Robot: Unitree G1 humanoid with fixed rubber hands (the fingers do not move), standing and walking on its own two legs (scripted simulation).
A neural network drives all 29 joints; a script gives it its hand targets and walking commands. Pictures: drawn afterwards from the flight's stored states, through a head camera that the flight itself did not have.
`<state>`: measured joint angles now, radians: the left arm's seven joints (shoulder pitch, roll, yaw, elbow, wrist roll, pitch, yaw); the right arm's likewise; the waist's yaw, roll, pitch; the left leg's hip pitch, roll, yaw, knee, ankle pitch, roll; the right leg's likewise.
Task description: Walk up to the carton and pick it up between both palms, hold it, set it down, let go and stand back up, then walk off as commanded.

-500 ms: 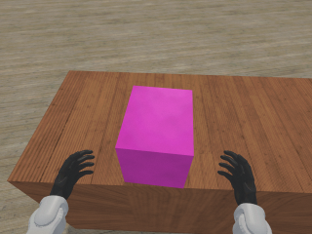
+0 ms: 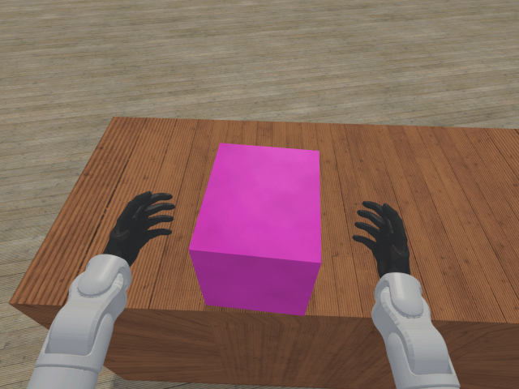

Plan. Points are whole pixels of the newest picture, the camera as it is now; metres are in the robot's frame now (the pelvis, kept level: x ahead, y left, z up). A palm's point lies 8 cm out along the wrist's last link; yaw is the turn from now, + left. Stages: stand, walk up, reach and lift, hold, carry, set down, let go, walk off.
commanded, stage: reach and lift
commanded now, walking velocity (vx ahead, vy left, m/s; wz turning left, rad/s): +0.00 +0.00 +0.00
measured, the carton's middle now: (261, 228) +0.39 +0.01 +0.00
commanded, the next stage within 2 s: none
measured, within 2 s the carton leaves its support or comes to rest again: neither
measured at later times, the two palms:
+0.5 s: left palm (132, 183) +0.38 +0.20 +0.13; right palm (380, 205) +0.36 -0.17 +0.10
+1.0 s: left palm (138, 144) +0.44 +0.20 +0.15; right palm (370, 164) +0.42 -0.16 +0.13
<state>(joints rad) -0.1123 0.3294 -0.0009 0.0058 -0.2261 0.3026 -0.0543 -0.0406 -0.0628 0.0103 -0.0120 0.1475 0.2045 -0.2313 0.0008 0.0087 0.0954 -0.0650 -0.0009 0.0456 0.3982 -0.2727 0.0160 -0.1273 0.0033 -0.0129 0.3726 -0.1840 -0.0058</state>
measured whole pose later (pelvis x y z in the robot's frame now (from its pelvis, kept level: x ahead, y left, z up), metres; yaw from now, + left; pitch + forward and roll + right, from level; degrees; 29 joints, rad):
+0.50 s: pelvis +0.00 +0.00 +0.00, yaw +0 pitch -3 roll -1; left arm -0.53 0.33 0.03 0.31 -0.23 0.40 -0.05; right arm -0.45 -0.09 -0.07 0.33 0.17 0.26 -0.26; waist 0.00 0.01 0.10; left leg -0.07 0.00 0.05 0.40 -0.27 0.02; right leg -0.13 0.00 -0.01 0.35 -0.17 0.00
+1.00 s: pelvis +0.00 +0.01 +0.00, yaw +0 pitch +1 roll -1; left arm -0.87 0.33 0.03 0.73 -0.23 0.32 0.00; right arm -0.80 -0.10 -0.16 0.73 0.14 0.20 -0.25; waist 0.00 0.01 0.05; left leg -0.15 0.00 0.04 0.40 -0.27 0.02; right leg -0.20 0.00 -0.01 0.34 -0.16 0.00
